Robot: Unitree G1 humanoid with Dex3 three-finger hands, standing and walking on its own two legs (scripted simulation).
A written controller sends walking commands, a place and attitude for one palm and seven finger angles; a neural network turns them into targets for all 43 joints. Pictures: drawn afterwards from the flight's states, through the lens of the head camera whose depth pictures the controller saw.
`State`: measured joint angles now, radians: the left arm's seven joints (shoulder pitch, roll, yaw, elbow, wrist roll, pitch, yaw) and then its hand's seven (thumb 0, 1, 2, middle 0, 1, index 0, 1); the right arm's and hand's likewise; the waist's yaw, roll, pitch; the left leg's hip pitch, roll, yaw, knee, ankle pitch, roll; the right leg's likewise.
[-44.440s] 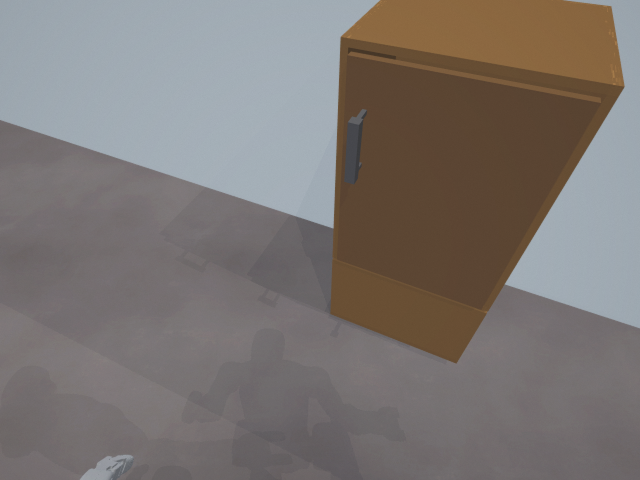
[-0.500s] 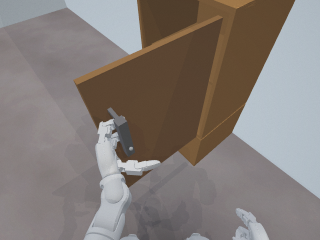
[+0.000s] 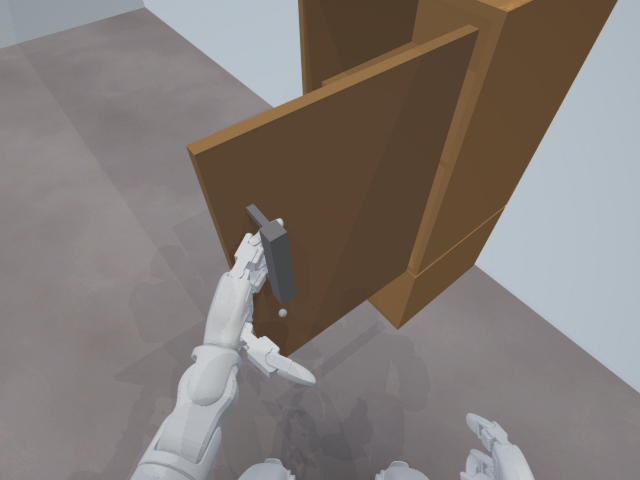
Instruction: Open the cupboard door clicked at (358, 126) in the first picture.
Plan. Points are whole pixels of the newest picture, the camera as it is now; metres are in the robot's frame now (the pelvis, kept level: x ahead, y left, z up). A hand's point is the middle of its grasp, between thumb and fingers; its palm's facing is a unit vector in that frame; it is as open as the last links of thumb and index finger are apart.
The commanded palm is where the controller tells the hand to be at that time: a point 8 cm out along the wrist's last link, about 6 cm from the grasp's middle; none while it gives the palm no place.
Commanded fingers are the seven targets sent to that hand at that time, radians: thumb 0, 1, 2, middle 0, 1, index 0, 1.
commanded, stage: slide the hand sideways off the handle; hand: left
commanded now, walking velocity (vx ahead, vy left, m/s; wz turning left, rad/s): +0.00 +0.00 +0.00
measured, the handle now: (270, 255) +0.38 +0.09 +0.06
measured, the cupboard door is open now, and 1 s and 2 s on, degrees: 88 89 89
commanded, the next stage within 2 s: draw the hand back to the body in 1.02 s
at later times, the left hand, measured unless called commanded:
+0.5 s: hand (252, 337) +0.27 +0.10 +0.06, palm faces -0.08 -1.00 -0.02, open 16.3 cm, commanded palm +0.24 +0.16 +0.06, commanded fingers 0.00 -0.50 0.30 -0.15 -0.30 -0.15 -0.30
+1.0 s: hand (207, 371) +0.23 +0.14 +0.06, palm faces -0.05 -1.00 -0.06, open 16.3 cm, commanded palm +0.20 +0.20 +0.06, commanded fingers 0.00 -0.50 0.30 -0.15 -0.30 -0.15 -0.30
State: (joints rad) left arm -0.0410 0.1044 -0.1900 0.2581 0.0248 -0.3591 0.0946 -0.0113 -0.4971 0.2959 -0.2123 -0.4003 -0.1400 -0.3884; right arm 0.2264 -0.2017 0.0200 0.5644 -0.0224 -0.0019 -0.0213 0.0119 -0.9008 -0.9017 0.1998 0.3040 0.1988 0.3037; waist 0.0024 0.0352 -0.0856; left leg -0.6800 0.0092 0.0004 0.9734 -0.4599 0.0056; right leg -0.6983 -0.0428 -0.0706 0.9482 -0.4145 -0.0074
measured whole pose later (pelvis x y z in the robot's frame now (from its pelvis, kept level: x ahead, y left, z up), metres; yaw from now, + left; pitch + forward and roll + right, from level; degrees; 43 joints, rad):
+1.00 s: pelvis +0.02 -0.01 -0.01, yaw +0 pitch +12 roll -1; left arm 0.46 0.19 0.05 -0.15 -0.20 -0.34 -0.19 -0.01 -0.50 0.30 -0.15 -0.30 -0.15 -0.30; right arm 0.25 -0.24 0.01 0.46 0.02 -0.10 -0.04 0.01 -0.90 -0.90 0.20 0.30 0.20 0.30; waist 0.01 0.04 -0.11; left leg -0.72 0.03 -0.02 1.04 -0.52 -0.01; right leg -0.74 -0.03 -0.09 1.02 -0.48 -0.02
